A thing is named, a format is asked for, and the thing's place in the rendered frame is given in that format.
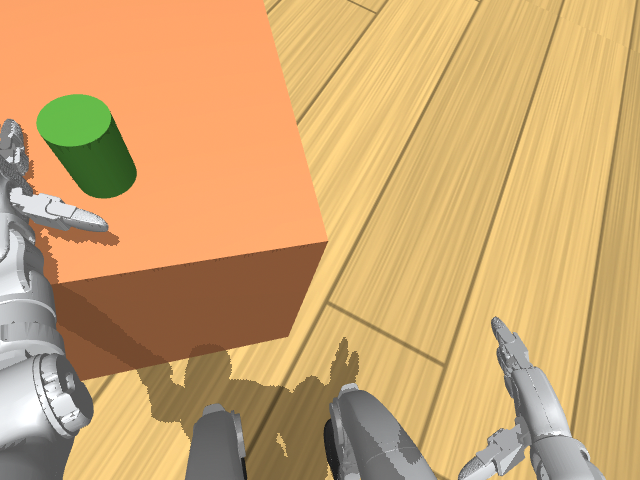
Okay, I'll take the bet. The right robot foot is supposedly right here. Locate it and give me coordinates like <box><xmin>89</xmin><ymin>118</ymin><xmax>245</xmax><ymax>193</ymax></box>
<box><xmin>324</xmin><ymin>419</ymin><xmax>341</xmax><ymax>480</ymax></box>

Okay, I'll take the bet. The can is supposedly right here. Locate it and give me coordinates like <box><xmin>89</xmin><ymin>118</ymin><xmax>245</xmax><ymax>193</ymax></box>
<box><xmin>36</xmin><ymin>94</ymin><xmax>137</xmax><ymax>199</ymax></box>

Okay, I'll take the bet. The right robot arm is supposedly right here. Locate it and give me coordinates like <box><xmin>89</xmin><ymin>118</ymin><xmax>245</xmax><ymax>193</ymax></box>
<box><xmin>530</xmin><ymin>436</ymin><xmax>606</xmax><ymax>480</ymax></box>

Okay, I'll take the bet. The left robot hand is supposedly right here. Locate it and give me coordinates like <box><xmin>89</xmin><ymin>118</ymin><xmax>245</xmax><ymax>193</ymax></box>
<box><xmin>0</xmin><ymin>119</ymin><xmax>109</xmax><ymax>232</ymax></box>

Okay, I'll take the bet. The right robot hand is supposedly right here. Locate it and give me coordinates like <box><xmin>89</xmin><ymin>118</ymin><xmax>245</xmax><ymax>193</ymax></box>
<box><xmin>458</xmin><ymin>317</ymin><xmax>572</xmax><ymax>480</ymax></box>

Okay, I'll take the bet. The left robot arm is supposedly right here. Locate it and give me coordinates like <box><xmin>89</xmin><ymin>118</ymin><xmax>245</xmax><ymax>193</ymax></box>
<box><xmin>0</xmin><ymin>212</ymin><xmax>94</xmax><ymax>480</ymax></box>

